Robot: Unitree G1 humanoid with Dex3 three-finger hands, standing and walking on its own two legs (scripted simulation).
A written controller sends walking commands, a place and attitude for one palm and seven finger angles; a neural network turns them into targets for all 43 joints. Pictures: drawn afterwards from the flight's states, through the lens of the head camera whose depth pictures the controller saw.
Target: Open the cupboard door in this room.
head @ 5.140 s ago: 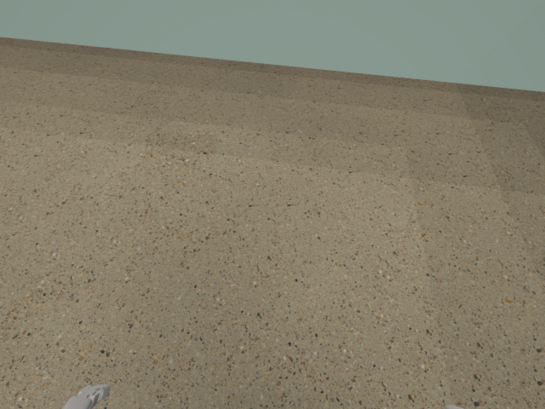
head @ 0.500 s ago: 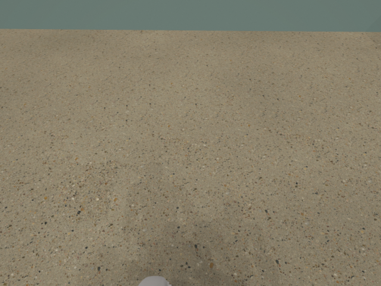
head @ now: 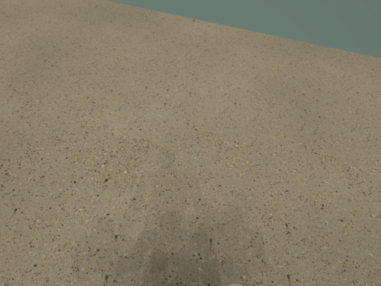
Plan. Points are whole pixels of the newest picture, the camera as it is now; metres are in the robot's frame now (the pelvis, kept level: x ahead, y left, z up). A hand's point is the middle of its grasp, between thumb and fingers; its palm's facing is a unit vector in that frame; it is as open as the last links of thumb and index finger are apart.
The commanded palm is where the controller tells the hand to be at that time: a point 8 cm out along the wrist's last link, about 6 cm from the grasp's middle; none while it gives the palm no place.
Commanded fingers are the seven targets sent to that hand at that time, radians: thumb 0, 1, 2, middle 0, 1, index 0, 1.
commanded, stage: turn or walk to find it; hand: left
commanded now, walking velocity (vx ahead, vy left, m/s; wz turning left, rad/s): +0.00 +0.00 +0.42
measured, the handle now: out of the picture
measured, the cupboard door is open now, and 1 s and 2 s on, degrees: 0 0 0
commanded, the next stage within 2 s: none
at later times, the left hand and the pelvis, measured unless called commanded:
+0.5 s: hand out of the picture -0.01 +0.15 -0.15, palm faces +0.26 -0.93 -0.26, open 7.4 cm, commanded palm none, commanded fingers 0.00 0.90 0.90 -0.20 -0.30 -0.20 -0.30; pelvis -0.03 -0.05 +0.00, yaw +14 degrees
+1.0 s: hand out of the picture -0.09 +0.21 -0.17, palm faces +0.47 -0.85 -0.26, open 7.4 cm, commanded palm none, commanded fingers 0.00 0.90 0.90 -0.20 -0.30 -0.20 -0.30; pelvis -0.07 -0.02 +0.00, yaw +26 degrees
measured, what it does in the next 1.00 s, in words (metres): steps on the spot, turning left: right foot, then left foot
